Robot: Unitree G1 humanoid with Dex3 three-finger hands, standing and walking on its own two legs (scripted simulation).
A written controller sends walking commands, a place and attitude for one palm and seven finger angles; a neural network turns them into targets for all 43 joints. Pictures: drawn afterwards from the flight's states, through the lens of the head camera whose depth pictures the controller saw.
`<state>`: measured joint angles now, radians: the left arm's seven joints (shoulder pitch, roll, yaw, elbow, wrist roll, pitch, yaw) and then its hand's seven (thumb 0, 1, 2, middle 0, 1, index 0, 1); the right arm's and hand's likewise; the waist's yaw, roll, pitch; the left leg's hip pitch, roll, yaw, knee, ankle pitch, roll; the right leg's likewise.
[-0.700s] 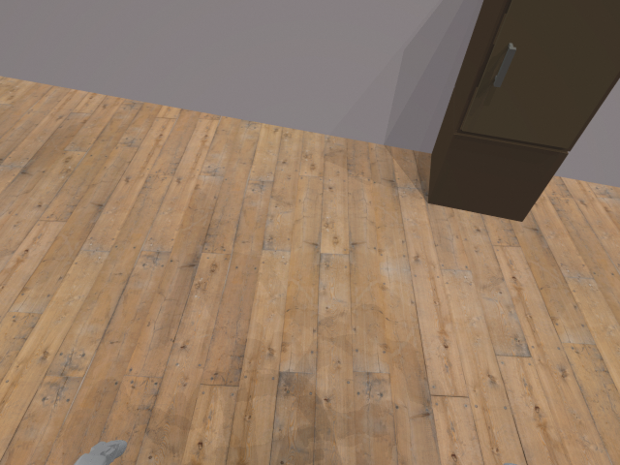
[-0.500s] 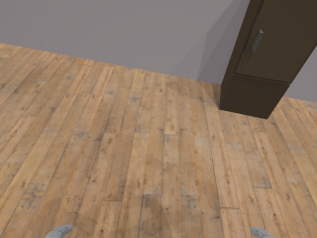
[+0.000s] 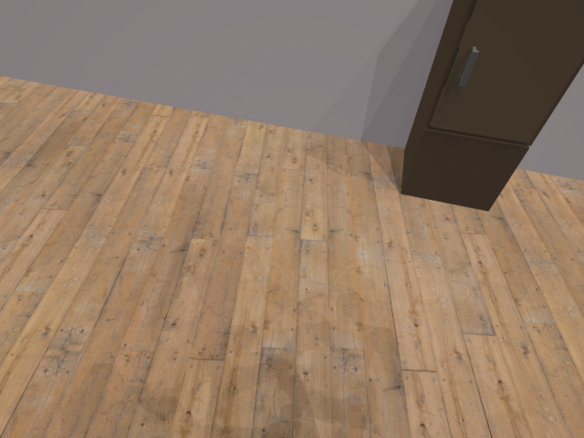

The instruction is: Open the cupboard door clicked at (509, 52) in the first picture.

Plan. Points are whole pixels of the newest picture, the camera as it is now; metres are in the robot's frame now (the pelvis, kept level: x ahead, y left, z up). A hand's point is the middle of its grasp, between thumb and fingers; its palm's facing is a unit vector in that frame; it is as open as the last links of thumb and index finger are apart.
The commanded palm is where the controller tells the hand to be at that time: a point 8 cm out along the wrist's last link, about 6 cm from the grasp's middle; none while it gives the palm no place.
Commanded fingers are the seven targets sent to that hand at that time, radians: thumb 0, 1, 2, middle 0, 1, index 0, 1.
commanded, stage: stand and wait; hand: left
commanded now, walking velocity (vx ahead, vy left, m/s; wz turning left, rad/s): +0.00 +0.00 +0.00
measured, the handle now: (468, 66) +1.34 -0.56 -0.08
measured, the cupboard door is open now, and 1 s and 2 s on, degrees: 0 0 0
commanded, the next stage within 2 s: look at it before walking up in 0.30 s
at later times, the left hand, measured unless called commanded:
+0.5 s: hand out of the picture +0.07 +0.23 -0.16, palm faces -0.03 -0.95 -0.32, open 7.4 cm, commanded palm none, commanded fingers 0.00 0.90 0.90 -0.20 -0.30 -0.20 -0.30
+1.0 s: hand out of the picture +0.08 +0.23 -0.15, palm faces -0.02 -0.94 -0.33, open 7.4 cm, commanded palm none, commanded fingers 0.00 0.90 0.90 -0.20 -0.30 -0.20 -0.30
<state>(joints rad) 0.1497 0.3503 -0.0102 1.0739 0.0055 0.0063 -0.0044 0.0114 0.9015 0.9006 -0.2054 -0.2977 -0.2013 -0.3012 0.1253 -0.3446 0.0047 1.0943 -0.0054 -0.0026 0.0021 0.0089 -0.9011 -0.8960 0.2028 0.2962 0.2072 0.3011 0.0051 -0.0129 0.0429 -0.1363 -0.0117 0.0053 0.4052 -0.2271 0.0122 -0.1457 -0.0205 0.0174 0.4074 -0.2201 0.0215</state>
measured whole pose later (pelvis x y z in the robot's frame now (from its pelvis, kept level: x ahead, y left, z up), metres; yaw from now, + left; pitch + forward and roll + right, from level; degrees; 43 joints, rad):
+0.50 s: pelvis -0.01 -0.01 +0.00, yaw +0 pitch -2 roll +0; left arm 0.13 0.34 -0.01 1.09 0.01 0.00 -0.01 0.01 0.90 0.90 -0.21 -0.30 -0.20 -0.30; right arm 0.12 -0.34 0.01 1.12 -0.01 -0.01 0.01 0.01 -0.90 -0.90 0.20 0.30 0.21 0.30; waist 0.00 -0.01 0.04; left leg -0.15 0.00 0.00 0.38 -0.20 0.00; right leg -0.16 -0.01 0.01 0.39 -0.20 0.01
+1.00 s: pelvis +0.01 -0.01 +0.00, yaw +0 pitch -2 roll +0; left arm 0.12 0.34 -0.01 1.09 0.01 -0.01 0.00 0.01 0.90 0.90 -0.21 -0.30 -0.20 -0.30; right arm 0.10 -0.34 0.01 1.11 0.00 -0.01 0.00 0.01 -0.90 -0.90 0.20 0.30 0.21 0.30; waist 0.01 -0.01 0.04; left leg -0.12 0.01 0.00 0.36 -0.21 -0.01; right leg -0.13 0.00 0.01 0.37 -0.21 0.00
